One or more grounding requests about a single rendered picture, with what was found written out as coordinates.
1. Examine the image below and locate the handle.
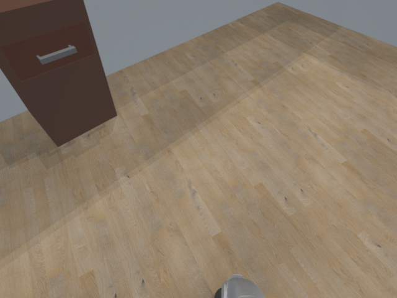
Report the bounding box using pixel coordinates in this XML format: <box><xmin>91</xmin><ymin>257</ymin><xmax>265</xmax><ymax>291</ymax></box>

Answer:
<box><xmin>37</xmin><ymin>45</ymin><xmax>77</xmax><ymax>65</ymax></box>

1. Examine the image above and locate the right robot thigh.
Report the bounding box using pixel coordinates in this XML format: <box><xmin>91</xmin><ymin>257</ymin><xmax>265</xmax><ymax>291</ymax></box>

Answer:
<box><xmin>221</xmin><ymin>278</ymin><xmax>266</xmax><ymax>298</ymax></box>

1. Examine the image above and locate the cabinet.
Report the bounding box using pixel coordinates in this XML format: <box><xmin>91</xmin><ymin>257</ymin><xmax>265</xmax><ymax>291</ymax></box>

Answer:
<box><xmin>0</xmin><ymin>0</ymin><xmax>117</xmax><ymax>147</ymax></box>

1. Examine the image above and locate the drawer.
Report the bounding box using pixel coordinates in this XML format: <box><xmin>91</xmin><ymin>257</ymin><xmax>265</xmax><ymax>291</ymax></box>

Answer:
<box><xmin>0</xmin><ymin>21</ymin><xmax>95</xmax><ymax>81</ymax></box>

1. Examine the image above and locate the right robot shin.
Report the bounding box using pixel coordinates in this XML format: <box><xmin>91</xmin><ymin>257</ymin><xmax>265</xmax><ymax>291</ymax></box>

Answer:
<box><xmin>228</xmin><ymin>274</ymin><xmax>243</xmax><ymax>281</ymax></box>

